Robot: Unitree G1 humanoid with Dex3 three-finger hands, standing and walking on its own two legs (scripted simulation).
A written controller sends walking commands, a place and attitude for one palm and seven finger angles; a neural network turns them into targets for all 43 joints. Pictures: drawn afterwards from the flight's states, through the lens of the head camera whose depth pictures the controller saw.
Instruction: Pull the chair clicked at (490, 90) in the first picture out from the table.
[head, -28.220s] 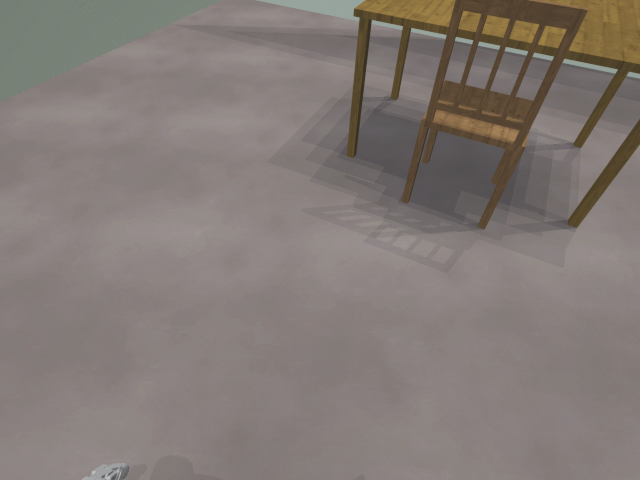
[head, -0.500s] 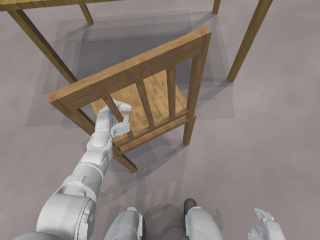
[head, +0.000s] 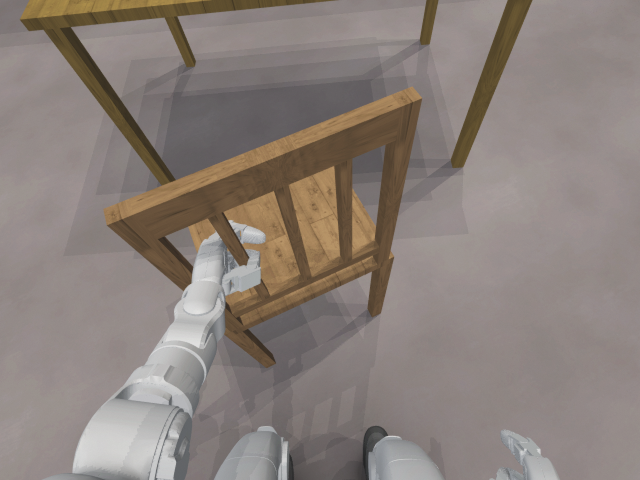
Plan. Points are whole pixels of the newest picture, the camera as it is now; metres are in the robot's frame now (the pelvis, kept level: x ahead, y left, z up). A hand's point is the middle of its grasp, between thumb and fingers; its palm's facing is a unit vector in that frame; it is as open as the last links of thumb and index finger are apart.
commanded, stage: step backward, pulling the chair out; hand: left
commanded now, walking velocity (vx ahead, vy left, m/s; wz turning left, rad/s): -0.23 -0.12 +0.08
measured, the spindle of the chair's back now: (295, 239) +0.44 +0.05 -0.09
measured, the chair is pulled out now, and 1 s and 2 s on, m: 0.42 0.54 0.54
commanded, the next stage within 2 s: stop walking, hand still on the chair in 0.14 s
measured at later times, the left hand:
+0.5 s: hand (250, 324) +0.30 +0.10 -0.06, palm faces +0.02 -0.98 -0.20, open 5.2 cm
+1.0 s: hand (244, 352) +0.26 +0.11 -0.06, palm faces -0.05 -0.98 -0.17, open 5.1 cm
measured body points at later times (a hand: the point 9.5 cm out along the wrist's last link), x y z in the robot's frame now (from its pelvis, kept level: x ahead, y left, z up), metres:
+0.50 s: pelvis -0.05 -0.02 -0.01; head +0.03 -0.07 +0.43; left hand +0.29 +0.15 -0.04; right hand +0.02 -0.27 -0.17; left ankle -0.07 +0.14 -0.74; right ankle -0.01 -0.10 -0.74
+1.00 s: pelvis -0.04 +0.02 +0.00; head -0.02 -0.01 +0.45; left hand +0.26 +0.16 -0.04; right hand +0.06 -0.22 -0.14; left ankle -0.08 +0.14 -0.74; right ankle -0.01 -0.10 -0.74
